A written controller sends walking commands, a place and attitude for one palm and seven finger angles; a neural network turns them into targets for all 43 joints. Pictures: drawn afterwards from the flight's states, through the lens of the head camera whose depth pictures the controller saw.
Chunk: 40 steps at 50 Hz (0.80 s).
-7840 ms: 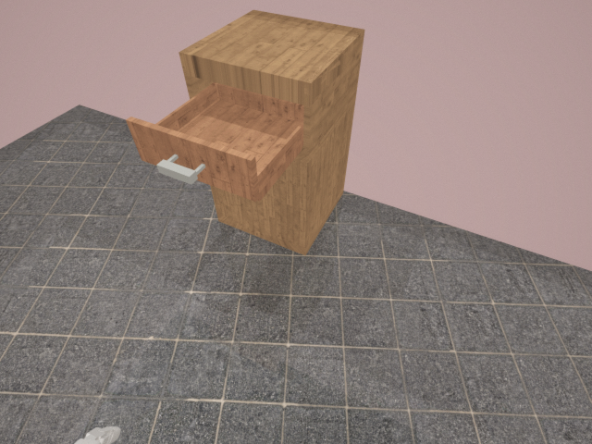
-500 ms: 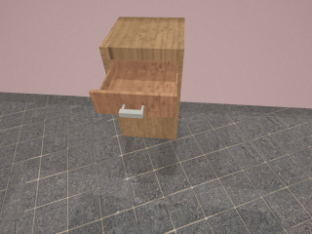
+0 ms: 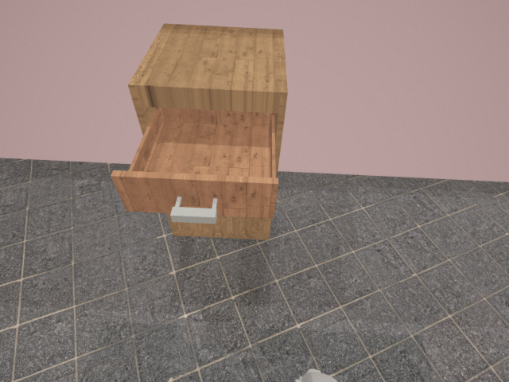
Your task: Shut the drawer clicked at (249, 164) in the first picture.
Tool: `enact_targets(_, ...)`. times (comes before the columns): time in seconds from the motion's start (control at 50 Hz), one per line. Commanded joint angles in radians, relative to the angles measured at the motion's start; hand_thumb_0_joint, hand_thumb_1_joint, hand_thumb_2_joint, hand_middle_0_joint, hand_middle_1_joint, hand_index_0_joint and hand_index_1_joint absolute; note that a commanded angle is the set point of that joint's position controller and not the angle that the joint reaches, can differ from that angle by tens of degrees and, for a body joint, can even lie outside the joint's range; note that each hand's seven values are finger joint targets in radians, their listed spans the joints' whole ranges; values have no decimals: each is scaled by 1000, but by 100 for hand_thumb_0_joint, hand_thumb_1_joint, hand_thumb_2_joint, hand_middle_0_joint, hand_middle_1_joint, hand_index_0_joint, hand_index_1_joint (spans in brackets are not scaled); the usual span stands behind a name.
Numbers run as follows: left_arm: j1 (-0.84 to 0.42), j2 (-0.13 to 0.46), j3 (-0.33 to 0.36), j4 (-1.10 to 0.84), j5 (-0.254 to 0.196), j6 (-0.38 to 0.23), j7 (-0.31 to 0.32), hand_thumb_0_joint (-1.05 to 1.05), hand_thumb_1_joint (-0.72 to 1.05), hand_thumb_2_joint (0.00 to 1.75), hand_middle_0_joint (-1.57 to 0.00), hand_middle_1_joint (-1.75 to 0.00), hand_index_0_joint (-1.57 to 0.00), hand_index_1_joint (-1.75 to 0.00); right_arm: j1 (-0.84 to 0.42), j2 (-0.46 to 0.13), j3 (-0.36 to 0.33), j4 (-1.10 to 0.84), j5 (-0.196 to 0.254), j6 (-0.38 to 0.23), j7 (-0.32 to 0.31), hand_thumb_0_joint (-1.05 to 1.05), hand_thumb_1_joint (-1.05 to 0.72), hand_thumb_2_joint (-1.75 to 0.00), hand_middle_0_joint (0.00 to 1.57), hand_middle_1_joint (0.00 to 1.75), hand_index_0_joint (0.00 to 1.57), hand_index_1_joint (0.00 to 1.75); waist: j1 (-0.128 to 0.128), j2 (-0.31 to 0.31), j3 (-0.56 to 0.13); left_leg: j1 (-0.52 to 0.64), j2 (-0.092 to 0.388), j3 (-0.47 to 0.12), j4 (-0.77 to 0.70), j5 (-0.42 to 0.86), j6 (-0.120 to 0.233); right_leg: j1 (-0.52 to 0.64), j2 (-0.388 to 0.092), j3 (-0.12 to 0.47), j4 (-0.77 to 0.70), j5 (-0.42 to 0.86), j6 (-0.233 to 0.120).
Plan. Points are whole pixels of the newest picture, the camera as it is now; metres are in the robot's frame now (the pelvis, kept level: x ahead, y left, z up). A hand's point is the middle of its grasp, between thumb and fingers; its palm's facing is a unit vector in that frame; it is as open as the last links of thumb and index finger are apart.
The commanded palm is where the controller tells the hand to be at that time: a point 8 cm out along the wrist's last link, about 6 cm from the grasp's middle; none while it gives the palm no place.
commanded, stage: take the last steps up to it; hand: left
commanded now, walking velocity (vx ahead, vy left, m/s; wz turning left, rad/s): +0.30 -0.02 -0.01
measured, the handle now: (195, 208) +0.53 +0.17 -0.14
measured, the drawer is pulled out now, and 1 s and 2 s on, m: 0.29 0.29 0.29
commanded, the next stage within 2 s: come to a stop and stand still in 0.38 s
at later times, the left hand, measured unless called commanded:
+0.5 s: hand out of the picture +0.16 +0.12 -0.17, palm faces +0.10 -0.98 -0.19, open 7.2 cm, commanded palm none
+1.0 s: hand (187, 352) +0.21 +0.14 -0.18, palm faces +0.06 -0.95 -0.29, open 7.4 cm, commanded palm none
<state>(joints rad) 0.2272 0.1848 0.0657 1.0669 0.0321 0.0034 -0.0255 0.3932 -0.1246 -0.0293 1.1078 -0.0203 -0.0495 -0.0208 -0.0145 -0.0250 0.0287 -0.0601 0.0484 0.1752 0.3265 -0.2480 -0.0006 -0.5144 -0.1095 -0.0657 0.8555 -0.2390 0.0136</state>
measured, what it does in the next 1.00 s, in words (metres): walks ahead: right foot, then left foot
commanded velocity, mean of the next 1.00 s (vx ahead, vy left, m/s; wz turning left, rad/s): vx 0.01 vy -0.02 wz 0.02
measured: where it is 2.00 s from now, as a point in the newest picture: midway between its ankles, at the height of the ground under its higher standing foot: outside the picture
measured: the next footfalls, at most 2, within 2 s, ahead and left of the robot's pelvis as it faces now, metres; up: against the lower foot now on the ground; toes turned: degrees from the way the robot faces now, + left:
right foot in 0.14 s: +0.18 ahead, -0.15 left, +0.00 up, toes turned -8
left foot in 0.58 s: +0.30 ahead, +0.08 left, +0.00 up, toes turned +10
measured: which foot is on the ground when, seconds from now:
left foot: down 0.00-0.14, up 0.16-0.56, down 0.58-1.00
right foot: up 0.00-0.12, down 0.14-0.60, up 0.62-0.98, down 1.00-1.00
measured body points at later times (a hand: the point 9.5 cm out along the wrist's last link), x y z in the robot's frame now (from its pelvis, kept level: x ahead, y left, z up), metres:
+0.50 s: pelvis +0.17 -0.05 +0.00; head +0.18 -0.06 +0.45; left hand +0.15 +0.17 -0.16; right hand +0.25 -0.28 -0.15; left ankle +0.23 +0.08 -0.71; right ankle +0.14 -0.14 -0.75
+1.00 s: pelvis +0.17 -0.07 -0.02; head +0.19 -0.09 +0.43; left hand +0.21 +0.19 -0.16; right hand +0.26 -0.31 -0.18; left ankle +0.26 +0.08 -0.74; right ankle +0.16 -0.19 -0.75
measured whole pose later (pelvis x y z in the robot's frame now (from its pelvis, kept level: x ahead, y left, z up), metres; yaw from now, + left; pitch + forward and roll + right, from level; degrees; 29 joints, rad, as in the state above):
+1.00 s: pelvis +0.17 -0.07 -0.02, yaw +1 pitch -1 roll +1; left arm 0.22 0.21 0.05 1.02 0.03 0.02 0.03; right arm 0.13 -0.18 -0.06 1.03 -0.01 0.05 -0.02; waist 0.01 0.01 0.05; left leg -0.39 0.09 0.13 0.55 -0.16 -0.02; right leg -0.26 -0.05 -0.04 0.62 -0.37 0.01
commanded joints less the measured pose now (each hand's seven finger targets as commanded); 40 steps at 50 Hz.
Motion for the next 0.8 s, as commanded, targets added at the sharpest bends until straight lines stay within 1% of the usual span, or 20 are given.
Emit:
enact_targets(0.0, -109, 6, 3, -93, -7, -22, -4, 0, 90, 90, -20, -30, -20, -30, 51, -156, -43, -26, -10, -15, 0, 0, -90, -90, 20, 30, 20, 30, -19, 167, 112, -97, 255, -152, -152, 71, 148, 23, 7, -34, -147, 4, 0)
enact_targets(0.04, -103, 13, 5, -91, -6, -31, -5, 0, 90, 90, -20, -30, -20, -30, 51, -163, -49, -20, -13, -10, 1, 0, -90, -90, 20, 30, 20, 30, -8, 145, 78, -90, 250, -150, -91, 96, 137, 112, 38, -61, -221, 7, -8)
enact_targets(0.08, 32, 48, 16, -43, -3, -46, 0, 0, 90, 90, -20, -30, -20, -30, 44, -153, -46, -14, -7, -5, 3, 0, -90, -90, 20, 30, 20, 30, 59, 79, 10, -133, 189, -90, 99, 171, 89, 350, 81, -91, -353, 53, -21)
enact_targets(0.1, 166, 111, 30, -2, 0, -60, 6, 0, 90, 90, -20, -30, -20, -30, 52, -131, -41, -12, 2, -9, 10, 0, -90, -90, 20, 30, 20, 30, 119, -33, -75, -251, 133, -36, 321, 126, 52, 573, -11, 24, -411, 7, -56)
enact_targets(0.12, 291, 246, 59, 27, 0, -70, 22, 0, 90, 90, -20, -30, -20, -30, 81, -58, -24, -43, 12, -11, 17, 0, -90, -90, 20, 30, 20, 30, 142, -321, -167, -503, -5, 18, 649, -274, 4, 767, -295, 418, -538, -29, -158)
enact_targets(0.14, 299, 257, 51, 24, -21, -63, 31, 0, 90, 90, -20, -30, -20, -30, 28, -115, -27, -72, 11, 2, 14, 0, -90, -90, 20, 30, 20, 30, 138, -232, -149, -537, 16, -99, 819, -358, 19, 678, -361, 512, -625, -32, -195)
enact_targets(0.16, 209, 225, 47, 5, -19, -63, 32, 0, 90, 90, -20, -30, -20, -30, -17, -94, -36, -70, 8, 3, 14, 0, -90, -90, 20, 30, 20, 30, 116, -198, -95, -568, 47, -154, 908, -279, 24, 576, -339, 477, -644, -107, -195)
enact_targets(0.2, 76, 109, 13, -28, -20, -66, 37, 0, 90, 90, -20, -30, -20, -30, -46, -86, -36, -57, -2, 10, 15, 0, -90, -90, 20, 30, 20, 30, 54, -71, 24, -533, 103, -169, 887, -103, 13, 387, -254, 273, -660, -25, -161)
enact_targets(0.24, 55, 62, -3, -28, -15, -76, 42, 0, 90, 90, -20, -30, -20, -30, 7, -54, -32, -33, -6, 25, 16, 0, -90, -90, 20, 30, 20, 30, 12, -78, 18, -468, 102, -144, 810, -55, -9, 337, -207, 138, -663, 169, -150)
enact_targets(0.28, 62, 40, -9, -24, -12, -81, 43, 0, 90, 90, -20, -30, -20, -30, 20, -44, -28, -26, -9, 37, 17, 0, -90, -90, 20, 30, 20, 30, -9, -76, 20, -439, 97, -125, 745, -28, -27, 299, -183, 66, -665, 255, -147)
enact_targets(0.36, 88, 65, -11, -13, -12, -87, 44, 0, 90, 90, -20, -30, -20, -30, -70, -48, -24, -65, -6, 37, 28, 0, -90, -90, 20, 30, 20, 30, 4, -55, 19, -456, 87, -103, 577, 3, -39, 352, -181, 44, -661, 327, -171)
enact_targets(0.46, 127, 95, -10, 21, -7, -79, 45, 0, 90, 90, -20, -30, -20, -30, -190, -68, -15, -106, 0, 22, 35, 0, -90, -90, 20, 30, 20, 30, 35, -101, 37, -394, 55, -82, 371, -12, -22, 409, -189, 45, -613, 375, -171)
enact_targets(0.52, 100, 67, -24, 39, -16, -54, 56, 0, 90, 90, -20, -30, -20, -30, -151, -65, 5, -70, 2, 18, 15, 0, -90, -90, 20, 30, 20, 30, 4, -71, 13, -173, 22, -81, 146, 189, -23, 372, -102, -16, -479, 472, -102)
enact_targets(0.54, 118, 51, -30, 42, -15, -45, 60, 0, 90, 90, -20, -30, -20, -30, -105, -98, 0, -53, 2, 12, 9, 0, -90, -90, 20, 30, 20, 30, -1, -11, -18, -59, 66, -125, 117, 449, -11, 326, -59, -19, -404, 372, -63)
enact_targets(0.56, 163, 17, -40, 44, -22, -36, 67, 0, 90, 90, -20, -30, -20, -30, -86, -150, -5, -50, 1, 11, 0, 0, -90, -90, 20, 30, 20, 30, 8, 99, -55, 42, 174, -196, 142, 741, 36, 263, -19, -30, -369, 180, -24)
enact_targets(0.6, 214, 11, -47, 59, -24, -10, 76, 0, 90, 90, -20, -30, -20, -30, -119, -192, -12, -52, 13, 28, -20, 0, -90, -90, 20, 30, 20, 30, 21, 240, -64, 17, 286, -287, 83, 888, 120, 264, 34, -41, -295, -172, 13)
enact_targets(0.64, 190, 53, -37, 42, -20, 14, 76, 0, 90, 90, -20, -30, -20, -30, -134, -207, -22, -55, 16, 41, -38, 0, -90, -90, 20, 30, 20, 30, 11, 276, -44, -24, 327, -320, 25, 963, 178, 214, 47, 15, -80, -343, 14)
enact_targets(0.7, 172, 51, -17, 15, -14, 25, 72, 0, 90, 90, -20, -30, -20, -30, -184, -219, -45, -88, 9, 60, -43, 0, -90, -90, 20, 30, 20, 30, 7, 176, -124, 35, 333, -278, 69, 903, 213, 108, 54, 74, 129, -328, 14)
enact_targets(0.74, 145, 49, -7, -5, -12, 29, 66, 0, 90, 90, -20, -30, -20, -30, -205, -210, -52, -104, 9, 63, -40, 0, -90, -90, 20, 30, 20, 30, 9, 108, -142, 20, 318, -240, 69, 813, 206, 72, 62, 81, 209, -284, 21)
enact_targets(0.78, 127, 39, -1, -29, -14, 37, 64, 0, 90, 90, -20, -30, -20, -30, -224, -203, -56, -115, 6, 65, -33, 0, -90, -90, 20, 30, 20, 30, 12, 126, -148, -41, 301, -222, 51, 669, 195, 91, 60, 79, 205, -260, 25)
